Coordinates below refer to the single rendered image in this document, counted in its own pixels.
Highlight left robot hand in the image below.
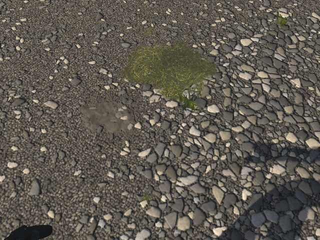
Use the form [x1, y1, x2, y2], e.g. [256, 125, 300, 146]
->
[4, 225, 53, 240]

